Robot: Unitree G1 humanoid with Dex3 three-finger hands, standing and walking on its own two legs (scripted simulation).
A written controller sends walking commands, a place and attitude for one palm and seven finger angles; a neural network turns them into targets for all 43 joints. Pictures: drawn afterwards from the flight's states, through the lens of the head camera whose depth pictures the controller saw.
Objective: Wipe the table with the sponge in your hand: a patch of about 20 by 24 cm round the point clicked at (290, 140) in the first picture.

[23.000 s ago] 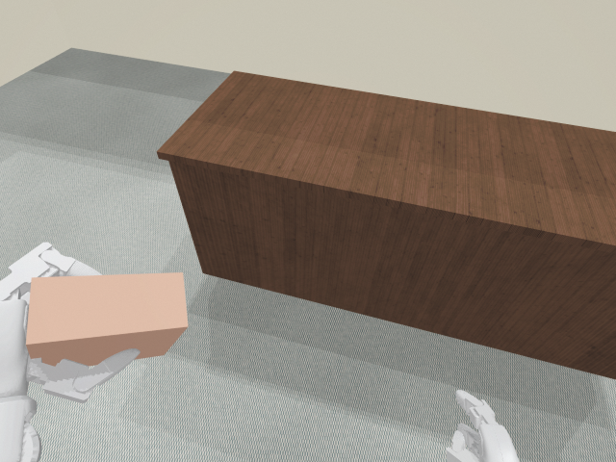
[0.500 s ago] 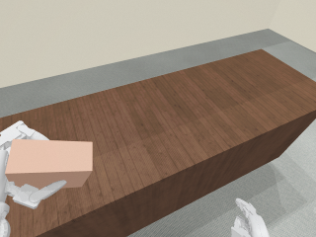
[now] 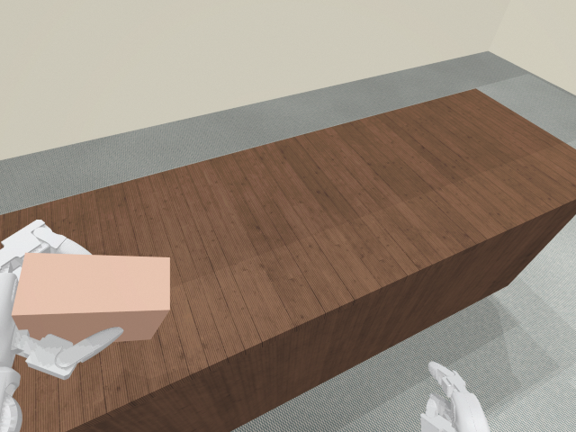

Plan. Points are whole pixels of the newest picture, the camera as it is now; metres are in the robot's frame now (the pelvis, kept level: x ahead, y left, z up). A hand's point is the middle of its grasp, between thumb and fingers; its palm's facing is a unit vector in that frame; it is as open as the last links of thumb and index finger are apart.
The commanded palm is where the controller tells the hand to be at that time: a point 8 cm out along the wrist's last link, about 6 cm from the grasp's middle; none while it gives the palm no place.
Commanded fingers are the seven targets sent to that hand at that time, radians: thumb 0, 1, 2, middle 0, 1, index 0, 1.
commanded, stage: come to a stop and stand still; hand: left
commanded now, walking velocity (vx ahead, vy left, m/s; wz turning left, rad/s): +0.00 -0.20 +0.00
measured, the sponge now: (119, 302) +0.23 +0.20 +0.14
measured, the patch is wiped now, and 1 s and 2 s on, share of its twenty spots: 0.00 0.00 0.00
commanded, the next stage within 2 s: look again from close up in 1.20 s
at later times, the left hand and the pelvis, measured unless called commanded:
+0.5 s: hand (50, 299) +0.21 +0.25 +0.16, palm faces +0.27 -0.86 -0.42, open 10.0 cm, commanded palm +0.16 +0.30 +0.18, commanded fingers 0.00 0.10 1.30 -1.20 -1.60 -1.20 -1.60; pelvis -0.01 +0.02 +0.00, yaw -2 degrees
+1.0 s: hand out of the picture +0.22 +0.33 +0.16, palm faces +0.35 -0.87 -0.36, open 10.0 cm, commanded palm +0.16 +0.36 +0.18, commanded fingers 0.00 0.10 1.30 -1.20 -1.60 -1.20 -1.60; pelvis +0.00 +0.08 +0.01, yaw -1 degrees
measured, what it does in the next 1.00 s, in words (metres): shifts its weight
